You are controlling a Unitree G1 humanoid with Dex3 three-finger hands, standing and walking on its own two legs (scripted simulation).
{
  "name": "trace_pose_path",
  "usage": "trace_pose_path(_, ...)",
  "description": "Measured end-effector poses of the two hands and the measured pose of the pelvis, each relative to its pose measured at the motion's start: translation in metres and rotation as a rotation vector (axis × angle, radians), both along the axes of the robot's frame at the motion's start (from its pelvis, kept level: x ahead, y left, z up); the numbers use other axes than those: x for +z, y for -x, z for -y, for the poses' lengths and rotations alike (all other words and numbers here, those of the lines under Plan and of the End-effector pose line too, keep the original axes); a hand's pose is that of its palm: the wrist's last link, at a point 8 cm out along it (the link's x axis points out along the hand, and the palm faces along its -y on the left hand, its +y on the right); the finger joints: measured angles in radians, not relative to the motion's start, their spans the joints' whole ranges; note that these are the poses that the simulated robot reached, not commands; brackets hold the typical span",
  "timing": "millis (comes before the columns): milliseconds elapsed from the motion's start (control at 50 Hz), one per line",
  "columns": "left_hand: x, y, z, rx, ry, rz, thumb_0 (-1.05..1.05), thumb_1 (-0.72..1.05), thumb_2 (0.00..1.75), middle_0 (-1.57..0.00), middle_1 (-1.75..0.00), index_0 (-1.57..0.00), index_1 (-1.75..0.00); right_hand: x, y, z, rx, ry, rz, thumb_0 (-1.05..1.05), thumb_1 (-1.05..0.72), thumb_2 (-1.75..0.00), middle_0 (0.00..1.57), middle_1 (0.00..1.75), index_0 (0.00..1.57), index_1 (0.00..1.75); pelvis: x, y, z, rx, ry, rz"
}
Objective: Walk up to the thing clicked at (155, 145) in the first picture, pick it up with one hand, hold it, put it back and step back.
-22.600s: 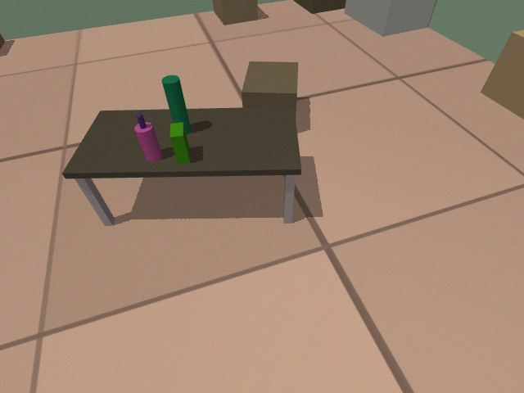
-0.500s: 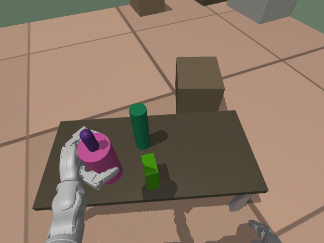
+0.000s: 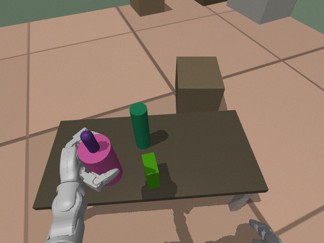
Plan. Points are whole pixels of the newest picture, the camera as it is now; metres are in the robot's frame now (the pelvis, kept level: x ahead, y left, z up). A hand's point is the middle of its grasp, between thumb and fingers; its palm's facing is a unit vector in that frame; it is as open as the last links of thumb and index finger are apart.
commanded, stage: hold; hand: left
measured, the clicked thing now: (99, 157) +0.32 +0.16 +0.07
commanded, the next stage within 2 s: crouch in 0.38 s
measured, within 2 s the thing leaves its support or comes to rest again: neither
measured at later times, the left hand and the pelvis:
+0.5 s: hand (98, 156) +0.33 +0.17 +0.05, palm faces +0.11 -0.99 -0.01, open 10.3 cm; pelvis +0.00 +0.00 +0.00, yaw +0 degrees
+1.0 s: hand (105, 160) +0.38 +0.18 -0.07, palm faces +0.11 -0.99 -0.01, open 10.3 cm; pelvis -0.02 +0.00 -0.08, yaw -1 degrees
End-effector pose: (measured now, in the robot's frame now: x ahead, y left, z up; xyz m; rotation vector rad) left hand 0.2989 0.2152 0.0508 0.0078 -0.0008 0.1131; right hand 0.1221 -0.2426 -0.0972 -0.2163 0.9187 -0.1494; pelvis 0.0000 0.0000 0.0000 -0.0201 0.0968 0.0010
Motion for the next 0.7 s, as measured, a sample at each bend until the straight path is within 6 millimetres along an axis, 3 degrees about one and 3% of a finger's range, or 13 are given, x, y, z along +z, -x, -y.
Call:
trace_pose_path(560,0.004,-0.001,-0.001,-0.001,-0.001,0.011,-0.03,-0.61,1.15,-0.74,-1.18,-0.80,-1.21,-0.001,0.002,-0.003,0.003,-0.003,-0.002,0.01,-0.92,-0.91,0.20,0.30,0.20,0.30,0.000,0.000,-0.001,0.001,0.002,0.001)
trace_pose_path(700,-0.016,-0.009,-0.004,0.004,0.004,-0.011,-0.03,-0.61,1.15,-0.75,-1.17,-0.80,-1.20,-0.007,0.003,0.001,0.008,0.003,-0.009,0.01,-0.91,-0.91,0.20,0.30,0.20,0.30,-0.007,0.005,0.000,0.002,0.001,-0.035)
